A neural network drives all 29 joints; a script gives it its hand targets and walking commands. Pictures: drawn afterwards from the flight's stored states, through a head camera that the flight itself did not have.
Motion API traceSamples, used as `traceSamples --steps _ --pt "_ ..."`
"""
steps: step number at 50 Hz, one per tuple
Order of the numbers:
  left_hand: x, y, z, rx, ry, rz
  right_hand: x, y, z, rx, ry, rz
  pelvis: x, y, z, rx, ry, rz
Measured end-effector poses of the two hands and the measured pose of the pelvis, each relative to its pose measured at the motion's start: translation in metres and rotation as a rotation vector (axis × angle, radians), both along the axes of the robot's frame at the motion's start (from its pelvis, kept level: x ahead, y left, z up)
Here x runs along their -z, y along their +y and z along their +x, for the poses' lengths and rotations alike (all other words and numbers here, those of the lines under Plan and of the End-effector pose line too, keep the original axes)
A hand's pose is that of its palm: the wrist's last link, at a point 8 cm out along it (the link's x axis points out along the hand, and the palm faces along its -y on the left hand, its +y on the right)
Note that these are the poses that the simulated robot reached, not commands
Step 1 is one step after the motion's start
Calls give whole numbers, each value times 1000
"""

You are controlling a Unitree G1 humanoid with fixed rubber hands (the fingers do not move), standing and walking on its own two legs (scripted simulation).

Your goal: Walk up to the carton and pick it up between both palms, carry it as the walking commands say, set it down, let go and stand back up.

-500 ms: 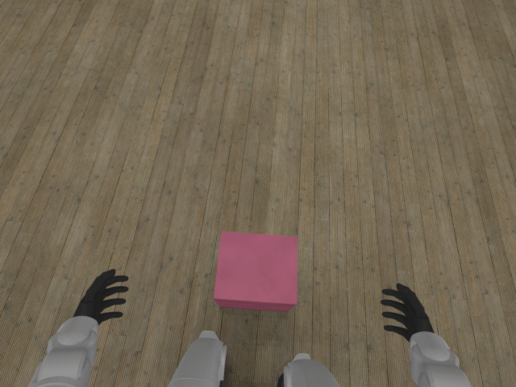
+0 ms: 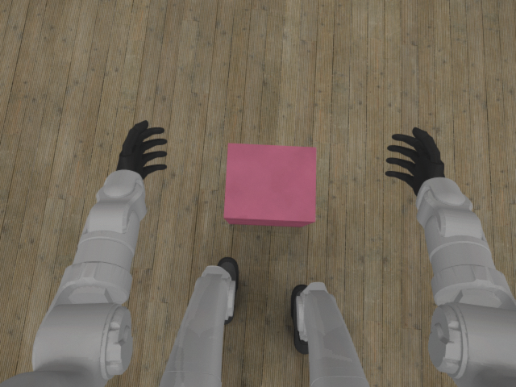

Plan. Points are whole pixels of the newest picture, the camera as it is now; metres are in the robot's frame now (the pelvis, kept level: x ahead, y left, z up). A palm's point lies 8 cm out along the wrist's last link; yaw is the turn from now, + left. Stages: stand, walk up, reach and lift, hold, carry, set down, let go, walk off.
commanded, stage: reach and lift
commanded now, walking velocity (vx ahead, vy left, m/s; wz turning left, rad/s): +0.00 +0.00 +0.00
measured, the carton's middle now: (268, 189) +0.47 -0.01 -0.56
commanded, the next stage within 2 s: none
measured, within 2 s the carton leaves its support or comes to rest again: neither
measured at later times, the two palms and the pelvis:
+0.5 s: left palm (155, 147) +0.46 +0.21 -0.16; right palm (401, 154) +0.47 -0.22 -0.16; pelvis +0.02 -0.02 -0.03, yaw -1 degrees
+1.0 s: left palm (177, 166) +0.47 +0.21 -0.32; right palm (366, 172) +0.48 -0.22 -0.31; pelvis -0.03 -0.02 -0.18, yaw -2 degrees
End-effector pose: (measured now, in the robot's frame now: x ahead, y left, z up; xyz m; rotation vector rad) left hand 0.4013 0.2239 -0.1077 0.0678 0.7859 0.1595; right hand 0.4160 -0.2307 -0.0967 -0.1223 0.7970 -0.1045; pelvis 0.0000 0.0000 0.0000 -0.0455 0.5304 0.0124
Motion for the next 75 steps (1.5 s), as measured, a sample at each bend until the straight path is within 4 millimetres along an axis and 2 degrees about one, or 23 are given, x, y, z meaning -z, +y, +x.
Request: traceSamples --steps 7,11,15,21,26,29,40,51,59,65,75 --pt "14 -23 39 4 -55 4 8 2 40 4 -74 44 13 1 2 10 85 -2" --pt "23 -29 53 -10 -82 -11 20 4 56 -8 -92 50 18 -3 6 17 138 1" --pt "34 -28 55 -20 -82 -16 34 9 59 -16 -97 64 20 -9 13 23 195 3" --pt "40 -17 54 -28 -82 -3 47 10 57 -11 -105 56 23 -17 21 23 256 12" --pt "53 -15 57 -30 -96 -15 68 9 59 -8 -101 53 39 -21 18 34 300 19" --pt "71 -15 59 -23 -94 -11 87 11 59 -10 -96 52 54 -23 14 39 324 23" --pt "158 -15 54 -30 -89 -22 167 18 58 -7 -104 28 123 -21 -12 44 361 23" --pt "216 -17 64 -30 -93 -27 224 11 62 9 -98 14 185 -15 -28 46 332 12" --pt "270 -29 60 -34 -53 -38 278 17 55 5 -54 32 220 -14 -32 58 317 14" --pt "303 -22 58 -54 -58 -4 317 24 58 2 -70 38 243 -15 -36 56 256 27" --pt "371 -22 57 -18 -12 13 379 16 50 1 -37 8 272 -21 -45 60 114 26"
